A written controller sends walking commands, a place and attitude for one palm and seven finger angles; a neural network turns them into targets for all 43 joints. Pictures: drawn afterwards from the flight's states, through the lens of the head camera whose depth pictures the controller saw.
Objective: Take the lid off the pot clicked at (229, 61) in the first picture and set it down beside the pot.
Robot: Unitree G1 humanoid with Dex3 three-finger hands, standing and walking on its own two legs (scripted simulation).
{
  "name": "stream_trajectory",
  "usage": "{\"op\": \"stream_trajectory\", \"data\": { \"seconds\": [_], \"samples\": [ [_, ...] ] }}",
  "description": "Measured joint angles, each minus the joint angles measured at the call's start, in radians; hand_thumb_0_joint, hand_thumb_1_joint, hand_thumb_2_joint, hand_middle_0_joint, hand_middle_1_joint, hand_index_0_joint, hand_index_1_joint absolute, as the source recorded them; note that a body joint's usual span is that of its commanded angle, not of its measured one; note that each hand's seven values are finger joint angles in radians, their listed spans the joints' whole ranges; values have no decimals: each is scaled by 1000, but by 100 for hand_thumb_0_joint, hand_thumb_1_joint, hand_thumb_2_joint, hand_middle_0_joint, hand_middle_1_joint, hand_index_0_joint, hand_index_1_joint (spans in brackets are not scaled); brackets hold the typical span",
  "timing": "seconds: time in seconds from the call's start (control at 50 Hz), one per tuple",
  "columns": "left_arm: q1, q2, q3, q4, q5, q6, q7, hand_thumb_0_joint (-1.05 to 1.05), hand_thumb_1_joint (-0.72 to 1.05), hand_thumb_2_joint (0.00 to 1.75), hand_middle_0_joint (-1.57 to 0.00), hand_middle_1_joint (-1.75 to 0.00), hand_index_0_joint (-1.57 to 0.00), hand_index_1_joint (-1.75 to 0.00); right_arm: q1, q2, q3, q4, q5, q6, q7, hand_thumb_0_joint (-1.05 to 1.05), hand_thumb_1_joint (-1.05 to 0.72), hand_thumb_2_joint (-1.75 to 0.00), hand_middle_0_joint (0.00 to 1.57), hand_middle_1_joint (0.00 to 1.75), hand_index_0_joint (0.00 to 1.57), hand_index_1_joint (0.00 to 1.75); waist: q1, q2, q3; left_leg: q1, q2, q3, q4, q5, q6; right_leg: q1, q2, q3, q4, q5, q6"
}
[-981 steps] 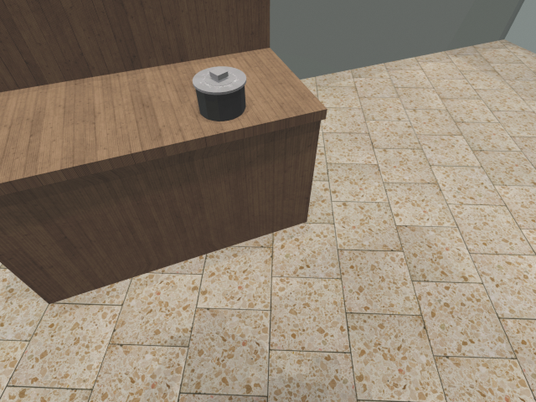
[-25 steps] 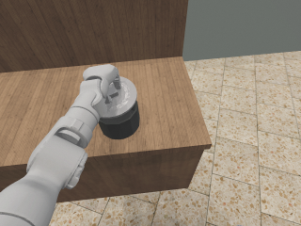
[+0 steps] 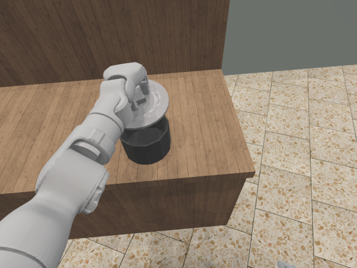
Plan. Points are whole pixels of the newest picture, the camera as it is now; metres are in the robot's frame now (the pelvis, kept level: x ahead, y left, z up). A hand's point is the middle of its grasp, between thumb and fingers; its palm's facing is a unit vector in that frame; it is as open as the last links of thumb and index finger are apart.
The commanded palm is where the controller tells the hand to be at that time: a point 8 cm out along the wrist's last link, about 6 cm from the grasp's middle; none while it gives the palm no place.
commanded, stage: lift the lid straight up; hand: left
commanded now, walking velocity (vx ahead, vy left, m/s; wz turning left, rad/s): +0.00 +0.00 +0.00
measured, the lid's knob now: (135, 97) +0.51 +0.08 +0.11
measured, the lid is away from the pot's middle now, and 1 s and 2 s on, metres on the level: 0.01 0.04 0.16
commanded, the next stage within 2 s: move the lid sideways beside the pot in 0.52 s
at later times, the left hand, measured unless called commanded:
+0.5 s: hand (131, 84) +0.49 +0.08 +0.16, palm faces -0.27 -0.07 -0.96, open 7.7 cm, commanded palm +0.49 +0.09 +0.24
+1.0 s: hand (111, 87) +0.49 +0.13 +0.16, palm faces -0.28 -0.07 -0.96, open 7.7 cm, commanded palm +0.49 +0.14 +0.24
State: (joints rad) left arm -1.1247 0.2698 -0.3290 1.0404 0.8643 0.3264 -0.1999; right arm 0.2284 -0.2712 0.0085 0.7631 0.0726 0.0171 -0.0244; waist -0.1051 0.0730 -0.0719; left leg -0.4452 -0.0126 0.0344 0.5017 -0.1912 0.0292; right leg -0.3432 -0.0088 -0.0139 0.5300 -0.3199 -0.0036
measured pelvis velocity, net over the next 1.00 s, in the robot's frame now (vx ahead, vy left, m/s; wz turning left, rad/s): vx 0.01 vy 0.00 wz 0.00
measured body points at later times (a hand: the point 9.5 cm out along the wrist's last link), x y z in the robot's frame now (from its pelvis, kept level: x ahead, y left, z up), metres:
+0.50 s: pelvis +0.00 -0.01 +0.00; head +0.03 -0.04 +0.45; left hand +0.50 +0.08 +0.22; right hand +0.09 -0.27 -0.13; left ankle +0.03 +0.10 -0.73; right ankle -0.04 -0.12 -0.73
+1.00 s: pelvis +0.01 +0.00 +0.00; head +0.04 -0.03 +0.45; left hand +0.50 +0.13 +0.21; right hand +0.09 -0.26 -0.13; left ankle +0.03 +0.10 -0.73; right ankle -0.04 -0.12 -0.73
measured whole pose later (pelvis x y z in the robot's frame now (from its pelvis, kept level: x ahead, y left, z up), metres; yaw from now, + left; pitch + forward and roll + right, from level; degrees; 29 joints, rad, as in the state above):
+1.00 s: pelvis +0.01 +0.00 +0.00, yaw +0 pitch +7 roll +0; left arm -1.14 0.38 -0.28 0.99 0.90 0.30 -0.31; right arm 0.23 -0.28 0.01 0.73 0.07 0.03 -0.03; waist -0.10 0.07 -0.06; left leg -0.42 -0.01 0.03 0.48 -0.19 0.03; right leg -0.31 -0.01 -0.02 0.49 -0.31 0.00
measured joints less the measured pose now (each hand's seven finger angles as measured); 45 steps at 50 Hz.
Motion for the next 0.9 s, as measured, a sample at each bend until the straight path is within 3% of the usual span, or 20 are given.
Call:
{"op": "stream_trajectory", "data": {
  "seconds": [0.48,0.64,0.9],
  "samples": [
    [-75,13,14,8,22,42,-67,2,22,75,-64,-97,-65,-95,-6,-8,7,-10,-2,4,-2,1,-90,-90,20,30,20,30,-5,3,-1,20,4,-1,-20,5,-5,17,5,0,-16,3,-6],
    [-50,26,10,-32,11,17,-89,2,22,75,-64,-97,-65,-95,-14,-12,4,-22,-1,3,-7,1,-90,-90,20,30,20,30,0,-2,8,26,3,-4,-21,5,-5,27,4,-3,-23,5,-6],
    [-35,76,45,-30,35,4,-93,2,22,75,-64,-97,-65,-95,-13,-5,8,-27,-1,8,-6,1,-90,-90,20,30,20,30,0,-2,11,22,1,-2,-21,4,0,25,2,0,-29,8,-1]
  ]
}}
